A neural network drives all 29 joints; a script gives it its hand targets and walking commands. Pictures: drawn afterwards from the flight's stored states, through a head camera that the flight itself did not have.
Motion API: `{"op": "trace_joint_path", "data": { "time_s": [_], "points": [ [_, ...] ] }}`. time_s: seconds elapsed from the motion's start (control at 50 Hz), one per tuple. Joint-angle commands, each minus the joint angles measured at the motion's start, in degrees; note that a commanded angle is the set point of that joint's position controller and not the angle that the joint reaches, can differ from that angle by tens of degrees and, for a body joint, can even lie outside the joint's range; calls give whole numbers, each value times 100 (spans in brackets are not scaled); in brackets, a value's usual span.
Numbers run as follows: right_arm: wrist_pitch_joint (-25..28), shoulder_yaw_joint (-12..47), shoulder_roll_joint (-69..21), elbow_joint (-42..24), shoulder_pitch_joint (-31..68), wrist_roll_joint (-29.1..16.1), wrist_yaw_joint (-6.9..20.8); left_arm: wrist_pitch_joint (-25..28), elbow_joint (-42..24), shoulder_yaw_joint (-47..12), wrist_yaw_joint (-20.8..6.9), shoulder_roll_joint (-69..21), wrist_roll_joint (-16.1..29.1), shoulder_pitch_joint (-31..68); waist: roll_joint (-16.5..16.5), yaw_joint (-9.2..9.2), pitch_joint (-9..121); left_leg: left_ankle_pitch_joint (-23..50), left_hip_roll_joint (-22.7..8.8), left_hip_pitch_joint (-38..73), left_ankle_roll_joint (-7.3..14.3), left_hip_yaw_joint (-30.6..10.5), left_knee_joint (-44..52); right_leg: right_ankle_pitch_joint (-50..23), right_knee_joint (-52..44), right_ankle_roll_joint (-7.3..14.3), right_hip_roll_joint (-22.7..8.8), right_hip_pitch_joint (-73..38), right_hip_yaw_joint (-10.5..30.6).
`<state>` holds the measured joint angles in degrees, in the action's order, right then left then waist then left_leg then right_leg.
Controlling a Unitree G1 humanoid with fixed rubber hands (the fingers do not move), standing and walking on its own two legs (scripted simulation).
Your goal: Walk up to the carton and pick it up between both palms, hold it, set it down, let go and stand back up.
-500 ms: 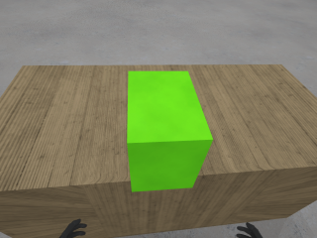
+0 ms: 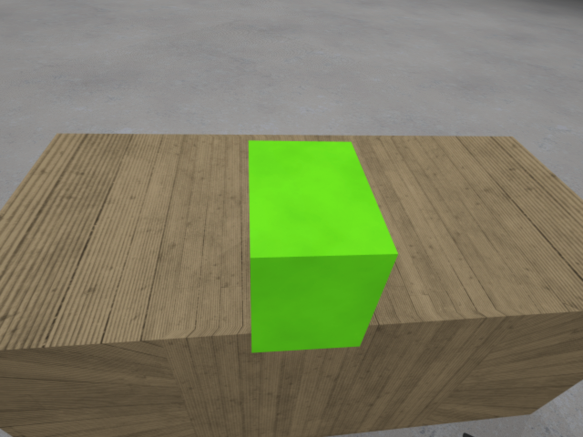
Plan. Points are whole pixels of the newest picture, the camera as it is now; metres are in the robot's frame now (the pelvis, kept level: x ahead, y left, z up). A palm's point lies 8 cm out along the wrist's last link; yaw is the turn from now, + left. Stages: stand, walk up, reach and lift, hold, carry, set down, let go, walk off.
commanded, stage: stand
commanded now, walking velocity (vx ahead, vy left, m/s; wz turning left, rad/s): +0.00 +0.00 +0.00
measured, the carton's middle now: (303, 242) +0.45 +0.03 +0.02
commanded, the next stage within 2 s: none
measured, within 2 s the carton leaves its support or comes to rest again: neither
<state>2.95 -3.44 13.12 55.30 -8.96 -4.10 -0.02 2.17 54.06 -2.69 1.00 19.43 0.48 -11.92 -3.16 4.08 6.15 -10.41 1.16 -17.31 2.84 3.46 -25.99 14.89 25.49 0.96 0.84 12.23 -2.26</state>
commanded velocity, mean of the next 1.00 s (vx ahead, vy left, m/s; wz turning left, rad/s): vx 0.00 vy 0.00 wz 0.00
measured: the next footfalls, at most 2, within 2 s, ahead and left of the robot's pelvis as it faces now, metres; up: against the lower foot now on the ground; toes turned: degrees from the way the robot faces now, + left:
none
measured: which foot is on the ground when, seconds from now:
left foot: down 0.00-1.00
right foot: down 0.00-1.00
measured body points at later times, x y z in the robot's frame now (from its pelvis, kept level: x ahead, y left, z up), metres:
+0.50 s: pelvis -0.01 +0.02 +0.00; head -0.03 +0.04 +0.45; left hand +0.04 +0.30 -0.15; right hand +0.11 -0.25 -0.12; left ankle +0.04 +0.08 -0.74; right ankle -0.02 -0.11 -0.74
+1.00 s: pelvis -0.01 +0.02 +0.00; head -0.02 +0.04 +0.45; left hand +0.03 +0.31 -0.15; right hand +0.10 -0.24 -0.12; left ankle +0.04 +0.08 -0.74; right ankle -0.02 -0.11 -0.74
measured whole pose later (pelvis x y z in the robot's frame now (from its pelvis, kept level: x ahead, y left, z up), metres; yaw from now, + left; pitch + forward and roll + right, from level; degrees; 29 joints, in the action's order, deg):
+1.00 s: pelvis -0.01 +0.02 +0.00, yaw +1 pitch +1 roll -1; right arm 2.6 -3.4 13.6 60.2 -8.9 -4.1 -0.2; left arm 2.2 61.5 -2.7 0.9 19.9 0.5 -11.9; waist -2.0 4.1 3.2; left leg -9.8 2.6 -17.5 4.5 3.5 -26.0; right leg 14.3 25.4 -0.6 -0.6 12.2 -2.3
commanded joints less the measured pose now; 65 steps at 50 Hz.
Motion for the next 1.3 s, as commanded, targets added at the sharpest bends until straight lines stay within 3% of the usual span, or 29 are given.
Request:
{"op": "trace_joint_path", "data": {
  "time_s": [0.0,0.06,0.1,0.14,0.26,0.32,0.34,0.36,0.38,0.4,0.42,0.44,0.5,0.56,0.58,0.6,0.62,0.74,0.88,0.9,0.92,1.02,1.08,1.1,1.12,1.16,1.18,1.26,1.28],
  "points": [
    [15,-221,1660,-380,309,694,18,253,-38,422,38,1207,-319,-91,863,-272,-323,158,-704,650,25,-1044,566,-85,-1003,31,-757,7,756],
    [22,-151,1589,-248,152,598,-27,234,5,340,30,1074,-274,-70,490,-275,-715,-512,-830,389,87,-1273,801,155,-872,102,-802,122,797],
    [28,-173,1638,-322,497,656,13,191,-38,431,-8,1200,-335,253,1228,-306,-551,-851,-729,476,12,-1229,877,288,-761,69,-676,188,684],
    [33,-157,1483,-166,176,608,14,202,103,456,-5,1304,-353,113,809,-447,-486,-516,-812,657,47,-1242,770,104,-873,129,-714,195,817],
    [31,-188,1684,-102,413,619,-15,209,245,420,19,1245,-279,-40,758,-212,-562,504,-885,723,64,-1292,699,-217,-795,21,-703,31,643],
    [-15,-146,1649,59,58,626,-22,189,308,448,12,1400,-324,3,973,-380,-497,-178,-795,755,89,-1345,915,-123,-801,90,-710,-68,766],
    [37,-190,1674,-68,517,692,-42,179,298,413,-5,1094,-253,-80,602,-158,-157,-163,-895,860,78,-1443,987,-146,-621,84,-702,-141,675],
    [-6,-196,1617,46,242,631,-24,161,381,404,23,1336,-288,-69,808,-318,-298,-315,-726,811,47,-1223,956,-50,-754,44,-680,-137,753],
    [-12,-189,1676,-48,653,671,-38,169,379,477,5,1306,-279,-97,1217,-152,-549,-231,-740,838,-31,-1210,968,-150,-675,28,-710,190,762],
    [26,-214,1653,38,117,592,-59,166,376,404,-2,1294,-307,45,1075,-384,-349,-336,-888,1055,-115,-1436,1119,35,-562,81,-642,185,652],
    [24,-203,1880,154,426,608,-66,162,391,445,22,1268,-296,22,1296,-196,-470,-437,-934,825,29,-1477,1208,-256,-614,95,-736,134,676],
    [9,-157,1569,62,499,553,-37,153,408,344,3,1185,-263,-25,889,-317,-609,-471,-973,794,72,-1504,1062,-128,-708,88,-688,194,640],
    [-21,-231,1755,60,449,668,-45,112,528,430,47,1418,-264,187,765,-397,-711,-657,-793,389,64,-1404,1088,-4,-697,127,-723,82,741],
    [3,-197,1675,32,483,603,-38,128,448,370,14,1169,-286,35,1190,-306,-312,-630,-887,767,6,-1439,1011,134,-705,100,-699,21,681],
    [6,-220,1806,86,415,619,-48,178,537,395,-11,1242,-263,-69,1125,-249,-258,-385,-913,736,53,-1437,978,-3,-738,112,-794,-85,727],
    [-29,-223,1669,102,506,567,-67,193,431,386,23,1387,-317,264,382,-341,-431,-399,-835,853,60,-1509,1067,209,-688,157,-668,-8,686],
    [-5,-197,1793,133,342,648,-88,133,425,306,34,977,-196,92,847,-211,-423,-222,-838,700,78,-1282,1050,-27,-816,106,-798,-104,777],
    [28,-143,1546,86,521,551,-61,168,499,367,2,1221,-197,35,778,-312,-96,531,-787,1110,-18,-1339,715,-87,-722,148,-781,-86,728],
    [9,-233,1836,116,521,612,-59,79,660,387,23,1262,-243,-163,1179,-260,-433,-286,-975,778,-88,-1553,1139,92,-585,160,-704,-40,623],
    [19,-165,1703,243,450,543,-47,96,630,361,22,1250,-277,-15,886,-279,-530,-406,-889,817,-85,-1434,1098,5,-708,172,-690,54,710],
    [-8,-190,1700,144,507,662,-57,95,626,441,1,1279,-239,-241,1387,-171,-506,-423,-913,745,-89,-1479,1326,174,-491,151,-734,209,614],
    [28,-287,2009,140,522,609,-94,85,689,465,-6,1260,-183,-159,903,-184,-360,-147,-1137,1240,-259,-1855,1380,244,-409,54,-639,342,560],
    [0,-127,1583,142,530,600,-66,172,578,405,8,1240,-247,321,730,-349,-253,123,-782,1006,-40,-1301,983,-95,-699,120,-740,73,638],
    [38,-178,1619,155,534,577,-41,101,631,392,-8,1307,-208,210,1091,-462,-428,65,-974,952,-140,-1438,1066,-22,-688,123,-732,281,646],
    [8,-198,1750,166,535,612,-48,79,742,431,-20,1382,-254,269,724,-399,-432,-209,-857,1086,-189,-1429,1171,144,-588,103,-664,255,596],
    [35,-138,1706,363,117,560,-101,140,717,359,-27,1200,-213,81,975,-397,-421,74,-985,1076,-279,-1526,1159,286,-656,148,-815,173,751],
    [22,-166,1775,268,247,522,-51,135,788,418,-31,1384,-201,-10,1545,-356,-626,-165,-981,937,-268,-1675,1338,262,-418,144,-718,338,589],
    [-17,-232,1784,264,496,561,-56,103,729,381,16,1244,-262,-115,565,-232,-779,-612,-895,684,-70,-1454,1193,268,-796,116,-739,332,623],
    [-68,-145,1786,264,369,560,-40,60,757,284,7,1277,-252,-63,958,-416,-548,-787,-761,834,-130,-1397,1185,329,-822,122,-712,-15,687]
  ]
}}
